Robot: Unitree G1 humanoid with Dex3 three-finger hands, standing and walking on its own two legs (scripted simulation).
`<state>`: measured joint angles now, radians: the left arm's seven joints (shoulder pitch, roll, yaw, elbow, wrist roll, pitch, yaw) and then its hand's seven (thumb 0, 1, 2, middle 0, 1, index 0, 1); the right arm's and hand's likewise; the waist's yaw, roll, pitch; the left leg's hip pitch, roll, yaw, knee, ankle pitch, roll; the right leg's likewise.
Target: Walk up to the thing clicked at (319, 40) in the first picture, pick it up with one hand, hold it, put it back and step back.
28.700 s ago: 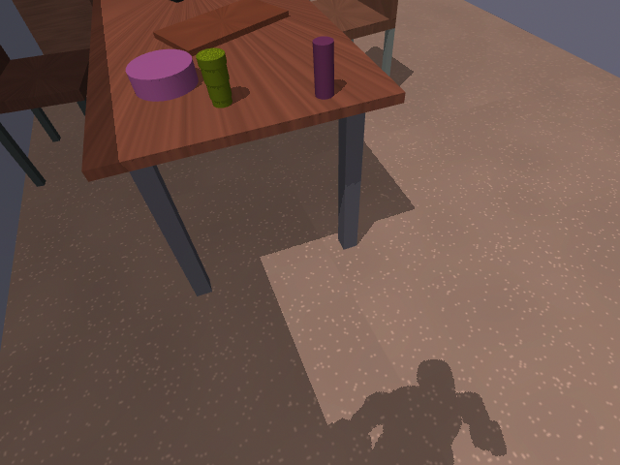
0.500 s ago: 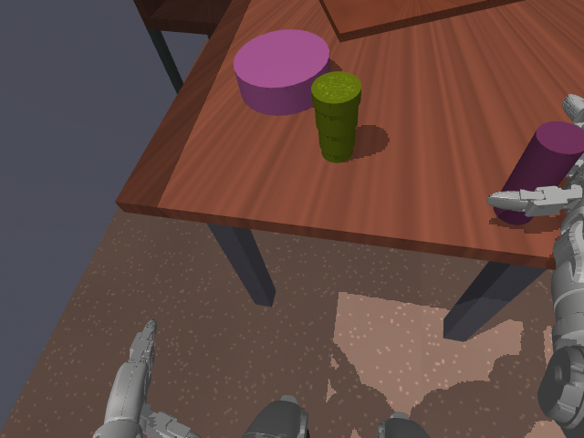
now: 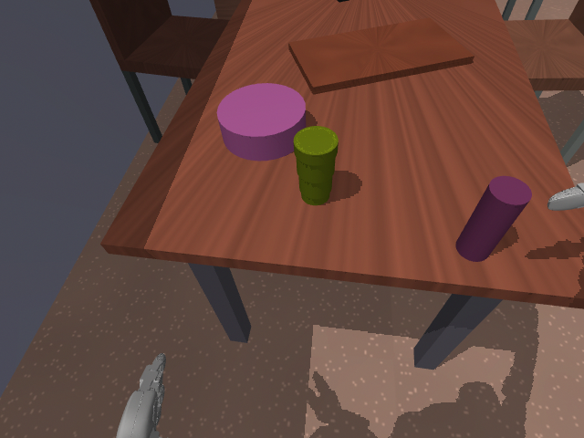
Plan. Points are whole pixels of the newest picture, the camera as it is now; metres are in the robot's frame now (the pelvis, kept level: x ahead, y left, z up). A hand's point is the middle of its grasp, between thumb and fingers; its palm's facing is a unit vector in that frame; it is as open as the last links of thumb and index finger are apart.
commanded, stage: sink last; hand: right
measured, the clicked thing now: (489, 222) +0.42 -0.23 +0.04
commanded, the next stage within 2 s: home in 1.00 s
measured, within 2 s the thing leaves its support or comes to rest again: neither
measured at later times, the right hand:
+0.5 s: hand out of the picture +0.24 -0.26 +0.13, palm faces +0.32 +0.87 -0.36, open 17.4 cm
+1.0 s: hand out of the picture +0.15 -0.24 +0.14, palm faces +0.37 +0.81 -0.45, open 17.4 cm
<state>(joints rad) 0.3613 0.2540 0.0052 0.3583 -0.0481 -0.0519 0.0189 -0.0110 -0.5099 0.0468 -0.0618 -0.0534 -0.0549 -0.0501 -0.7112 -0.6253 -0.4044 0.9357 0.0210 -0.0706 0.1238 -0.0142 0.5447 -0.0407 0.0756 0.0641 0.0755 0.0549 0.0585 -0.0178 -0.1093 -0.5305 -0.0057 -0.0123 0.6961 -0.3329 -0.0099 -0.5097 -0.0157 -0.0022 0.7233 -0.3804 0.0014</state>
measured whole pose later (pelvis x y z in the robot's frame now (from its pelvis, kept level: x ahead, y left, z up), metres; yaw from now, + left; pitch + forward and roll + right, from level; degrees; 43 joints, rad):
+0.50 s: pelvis +0.01 +0.00 +0.01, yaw -1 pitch +3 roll +0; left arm 0.36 0.22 0.10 0.46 -0.07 0.01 0.00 -0.01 -0.52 0.06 -0.06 -0.05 -0.05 -0.05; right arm 0.26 -0.36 -0.31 -0.15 0.09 -0.05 0.02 -0.02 0.53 -0.05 0.07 0.06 0.06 0.05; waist -0.05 -0.04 -0.06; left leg -0.34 0.00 0.01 0.61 -0.33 -0.01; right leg -0.32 -0.01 0.02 0.63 -0.36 0.01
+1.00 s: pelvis -0.03 +0.02 +0.01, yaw -3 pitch -1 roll +0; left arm 0.35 0.22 0.16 0.49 -0.02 -0.08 0.07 -0.01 -0.50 0.05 -0.06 -0.06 -0.06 -0.06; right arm 0.52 -0.35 -0.32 -0.31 0.08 -0.17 -0.03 -0.02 0.52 -0.06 0.07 0.06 0.07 0.05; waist -0.05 -0.06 -0.01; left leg -0.34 0.01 0.03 0.66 -0.31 0.01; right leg -0.32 0.00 0.04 0.65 -0.32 0.02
